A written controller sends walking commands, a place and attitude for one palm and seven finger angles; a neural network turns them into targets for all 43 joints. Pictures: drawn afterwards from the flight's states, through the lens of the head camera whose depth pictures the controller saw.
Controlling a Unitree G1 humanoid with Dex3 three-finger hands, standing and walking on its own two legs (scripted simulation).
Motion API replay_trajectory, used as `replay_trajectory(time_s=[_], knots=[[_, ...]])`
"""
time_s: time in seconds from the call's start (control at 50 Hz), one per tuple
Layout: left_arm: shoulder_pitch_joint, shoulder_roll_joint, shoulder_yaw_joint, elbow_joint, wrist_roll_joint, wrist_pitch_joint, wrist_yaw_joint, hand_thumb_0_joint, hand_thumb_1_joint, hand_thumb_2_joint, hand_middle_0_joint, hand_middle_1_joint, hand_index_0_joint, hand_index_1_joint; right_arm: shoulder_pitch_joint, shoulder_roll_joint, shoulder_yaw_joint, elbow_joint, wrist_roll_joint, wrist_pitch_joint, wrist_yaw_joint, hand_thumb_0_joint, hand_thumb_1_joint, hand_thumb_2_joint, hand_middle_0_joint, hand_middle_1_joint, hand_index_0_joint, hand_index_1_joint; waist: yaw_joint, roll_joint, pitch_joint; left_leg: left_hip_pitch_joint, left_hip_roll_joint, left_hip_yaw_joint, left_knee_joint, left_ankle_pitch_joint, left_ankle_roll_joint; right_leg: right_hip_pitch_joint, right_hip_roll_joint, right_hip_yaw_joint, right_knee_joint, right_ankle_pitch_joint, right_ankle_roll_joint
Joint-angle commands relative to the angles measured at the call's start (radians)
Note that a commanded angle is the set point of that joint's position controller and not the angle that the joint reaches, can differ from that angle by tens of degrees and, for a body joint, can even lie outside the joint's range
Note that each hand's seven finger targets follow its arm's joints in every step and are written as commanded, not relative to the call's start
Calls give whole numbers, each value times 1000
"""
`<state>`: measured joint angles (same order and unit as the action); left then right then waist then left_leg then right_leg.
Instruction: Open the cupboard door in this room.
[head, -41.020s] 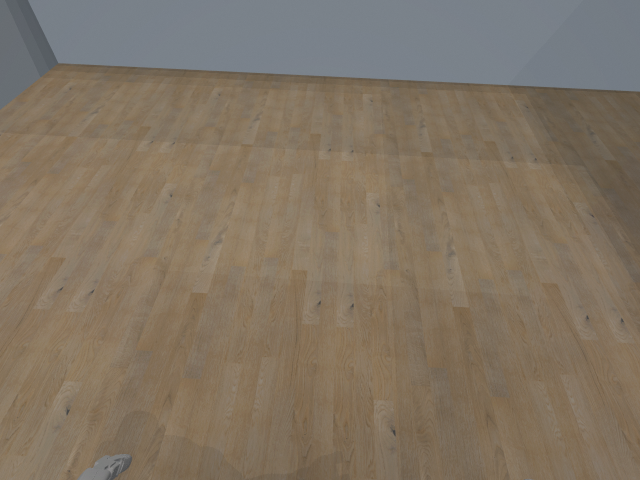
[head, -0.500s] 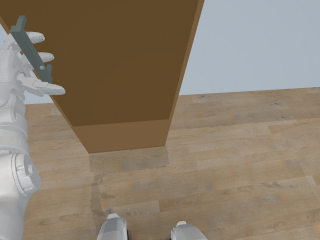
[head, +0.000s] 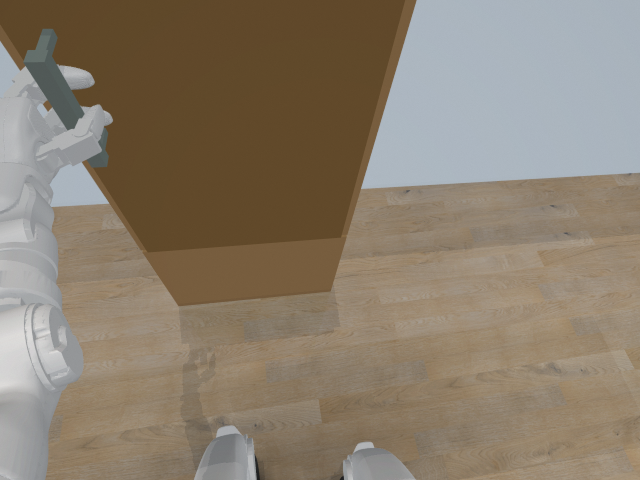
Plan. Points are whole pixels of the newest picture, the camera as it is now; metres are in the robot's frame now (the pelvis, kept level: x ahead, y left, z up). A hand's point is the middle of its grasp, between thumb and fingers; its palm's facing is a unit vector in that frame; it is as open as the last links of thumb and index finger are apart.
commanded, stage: close the thumb around the handle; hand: left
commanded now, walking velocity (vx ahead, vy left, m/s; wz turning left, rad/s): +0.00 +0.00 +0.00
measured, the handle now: (75, 105) +0.55 +0.26 +0.11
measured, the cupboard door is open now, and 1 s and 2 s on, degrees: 0 29 41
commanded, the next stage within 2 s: pull the door open along its arc in 0.12 s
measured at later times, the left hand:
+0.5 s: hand (90, 149) +0.47 +0.23 +0.11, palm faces +0.06 -1.00 -0.01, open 5.6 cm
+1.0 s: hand (155, 267) +0.33 +0.15 +0.11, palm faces +0.44 -0.89 +0.05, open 5.7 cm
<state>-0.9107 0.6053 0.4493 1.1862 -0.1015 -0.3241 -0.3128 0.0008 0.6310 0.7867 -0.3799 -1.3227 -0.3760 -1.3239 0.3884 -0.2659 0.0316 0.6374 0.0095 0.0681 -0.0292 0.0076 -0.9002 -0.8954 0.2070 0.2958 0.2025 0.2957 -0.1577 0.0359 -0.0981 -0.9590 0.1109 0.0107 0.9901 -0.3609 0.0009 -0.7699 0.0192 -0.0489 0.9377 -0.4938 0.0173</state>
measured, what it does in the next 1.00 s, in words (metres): stands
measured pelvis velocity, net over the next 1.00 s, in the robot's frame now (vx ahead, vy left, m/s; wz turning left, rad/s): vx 0.02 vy -0.02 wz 0.04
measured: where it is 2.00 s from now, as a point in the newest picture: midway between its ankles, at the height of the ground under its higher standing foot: outside the picture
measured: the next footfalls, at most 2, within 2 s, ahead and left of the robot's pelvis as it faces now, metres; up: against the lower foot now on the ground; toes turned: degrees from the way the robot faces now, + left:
none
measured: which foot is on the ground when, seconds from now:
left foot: down 0.00-1.00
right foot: down 0.00-1.00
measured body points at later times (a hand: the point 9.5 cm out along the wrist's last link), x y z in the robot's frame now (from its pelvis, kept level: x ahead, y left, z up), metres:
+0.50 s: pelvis +0.01 +0.00 +0.01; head +0.09 +0.01 +0.45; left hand +0.47 +0.28 +0.11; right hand +0.02 -0.27 -0.11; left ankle +0.06 +0.12 -0.67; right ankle -0.03 -0.14 -0.67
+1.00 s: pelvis +0.02 -0.02 +0.02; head +0.03 -0.03 +0.47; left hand +0.30 +0.19 +0.11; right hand +0.20 -0.23 -0.07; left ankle +0.06 +0.12 -0.67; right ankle -0.03 -0.14 -0.67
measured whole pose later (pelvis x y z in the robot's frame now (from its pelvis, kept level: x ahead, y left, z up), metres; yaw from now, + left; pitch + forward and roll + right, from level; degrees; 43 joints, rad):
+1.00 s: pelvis +0.02 -0.02 +0.02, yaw +3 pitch +8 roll -1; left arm 0.00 0.00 0.06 0.13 -0.08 -0.17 0.35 -0.02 0.73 0.77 -0.37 -1.35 -0.35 -1.33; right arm 0.21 -0.20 0.02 0.52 -0.01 0.04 0.04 0.01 -0.90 -0.90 0.20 0.30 0.20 0.30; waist 0.00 0.04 -0.13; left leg -0.64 0.07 0.02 0.84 -0.34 -0.03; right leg -0.47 -0.01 -0.05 0.84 -0.51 0.00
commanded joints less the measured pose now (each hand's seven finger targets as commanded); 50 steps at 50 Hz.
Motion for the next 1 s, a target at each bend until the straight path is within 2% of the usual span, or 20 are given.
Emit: replay_trajectory(time_s=[0.0, 0.06, 0.12, 0.2, 0.3, 0.38, 0.5, 0.62, 0.64, 0.68, 0.72, 0.74, 0.76, 0.8, 0.84, 0.86, 0.9, 0.94, 0.96, 0.98], knots=[[-436, 246, 9, -237, -28, -79, -5, 0, 900, 900, -400, -1350, -400, -1350, 150, -190, -77, -48, -5, -15, -16, 0, -900, -900, 200, 300, 200, 300, -12, 134, -446, 572, -55, -58, -74, 296, 26, -56, 60, -7, -129, 321, -26], [-445, 215, -12, -219, -26, -68, 0, 0, 900, 900, -400, -1350, -400, -1350, 157, -188, -76, -45, -8, -15, -15, 0, -900, -900, 200, 300, 200, 300, -17, 140, -417, 571, -55, -66, -79, 282, 27, -78, 62, -12, -131, 294, -30], [-469, 258, 16, -210, -23, -52, 12, 0, 900, 900, -400, -1350, -400, -1350, 161, -196, -77, -44, -7, -14, -17, 0, -900, -900, 200, 300, 200, 300, -20, 117, -422, 550, -55, -65, -83, 262, 30, -72, 57, -7, -136, 284, -24], [-427, 248, 12, -197, -15, -56, 15, 0, 900, 900, -400, -1350, -400, -1350, 163, -192, -76, -46, -8, -11, -16, 0, -900, -900, 200, 300, 200, 300, -10, 112, -427, 560, -53, -65, -82, 284, 26, -68, 58, -11, -131, 298, -27], [-336, 240, 25, -260, -33, -71, 4, 0, 900, 900, -400, -1350, -400, -1350, 145, -187, -78, -70, -7, -11, -10, 0, -900, -900, 200, 300, 200, 300, 27, 145, -475, 583, -59, -49, -87, 312, 24, -17, 59, -9, -127, 337, -29], [-209, 220, 34, -321, -57, -75, -8, 0, 900, 900, -400, -1350, -400, -1350, 119, -185, -82, -96, -1, -4, -5, 0, -900, -900, 200, 300, 200, 300, 56, 106, -476, 567, -64, -34, -100, 321, 26, 47, 62, -8, -129, 378, -29], [55, 128, 13, -496, -118, -50, -18, 0, 900, 900, -400, -1350, -400, -1350, 58, -168, -88, -153, 21, -1, 2, 0, -900, -900, 200, 300, 200, 300, 95, 57, -441, 561, -76, -3, -132, 335, 33, 143, 64, -6, -151, 450, -26], [248, 15, -38, -663, -162, -18, 2, 0, 900, 900, -400, -1350, -400, -1350, -3, -150, -88, -195, 33, -21, 9, 0, -900, -900, 200, 300, 200, 300, 116, 32, -345, 548, -85, 7, -170, 295, 33, 175, 59, -9, -171, 446, -22], [270, -16, 48, -717, -209, 0, 103, 0, 900, 900, -400, -1350, -400, -1350, -34, -125, -85, -202, 28, -33, 7, 0, -900, -900, 200, 300, 200, 300, 184, 16, -344, 522, -87, 11, -184, 292, 26, 203, 56, -16, -181, 428, -21], [359, -139, -19, -772, -195, 29, 230, 0, 900, 900, -400, -1350, -400, -1350, -55, -115, -82, -205, 27, -58, 17, 0, -900, -900, 200, 300, 200, 300, 166, 21, -305, 536, -86, 6, -198, 297, 18, 195, 54, -30, -179, 416, -18], [443, -214, -47, -885, -166, 43, 337, 0, 900, 900, -400, -1350, -400, -1350, -70, -105, -84, -207, 17, -76, 33, 0, -900, -900, 200, 300, 200, 300, 174, 1, -321, 547, -88, 10, -200, 321, 15, 214, 50, -35, -175, 433, -17], [496, -241, -72, -936, -136, 47, 387, 0, 900, 900, -400, -1350, -400, -1350, -82, -98, -84, -210, 12, -80, 39, 0, -900, -900, 200, 300, 200, 300, 181, 24, -324, 562, -86, 12, -199, 348, 11, 220, 47, -34, -168, 448, -20], [547, -253, -95, -982, -98, 48, 437, 0, 900, 900, -400, -1350, -400, -1350, -86, -95, -82, -216, 2, -84, 46, 0, -900, -900, 200, 300, 200, 300, 184, -7, -326, 558, -89, 13, -196, 357, 16, 241, 46, -33, -166, 463, -18], [602, -338, -169, -1086, -49, 60, 530, 0, 900, 900, -400, -1350, -400, -1350, -117, -80, -81, -225, -7, -85, 61, 0, -900, -900, 200, 300, 200, 300, 181, 4, -329, 582, -86, 14, -205, 369, 11, 252, 38, -37, -164, 472, -19], [676, -417, -252, -1175, -11, 74, 595, 0, 900, 900, -400, -1350, -400, -1350, -141, -72, -80, -236, -15, -82, 70, 0, -900, -900, 200, 300, 200, 300, 173, -7, -316, 597, -85, 17, -210, 359, 10, 269, 33, -38, -174, 474, -20], [711, -435, -274, -1190, 3, 84, 624, 0, 900, 900, -400, -1350, -400, -1350, -145, -75, -82, -239, -21, -79, 69, 0, -900, -900, 200, 300, 200, 300, 162, -76, -295, 583, -85, 14, -212, 334, 15, 284, 32, -37, -189, 467, -17], [717, -479, -302, -1252, 16, 101, 689, 0, 900, 900, -400, -1350, -400, -1350, -184, -66, -78, -245, -25, -71, 64, 0, -900, -900, 200, 300, 200, 300, 160, -80, -267, 581, -89, 18, -224, 288, 13, 297, 22, -30, -211, 447, -15], [756, -545, -386, -1296, 46, 114, 714, 0, 900, 900, -400, -1350, -400, -1350, -205, -59, -72, -253, -31, -63, 57, 0, -900, -900, 200, 300, 200, 300, 147, -73, -222, 585, -89, 17, -233, 258, 10, 289, 15, -27, -226, 418, -17], [784, -540, -399, -1297, 62, 122, 722, 0, 900, 900, -400, -1350, -400, -1350, -206, -61, -71, -253, -37, -58, 50, 0, -900, -900, 200, 300, 200, 300, 139, -111, -190, 579, -86, 13, -235, 234, 14, 287, 12, -21, -246, 398, -14], [777, -554, -427, -1314, 75, 125, 728, 0, 900, 900, -400, -1350, -400, -1350, -227, -57, -66, -254, -36, -52, 47, 0, -900, -900, 200, 300, 200, 300, 140, -77, -165, 578, -87, 13, -243, 215, 12, 280, 5, -14, -254, 377, -17]])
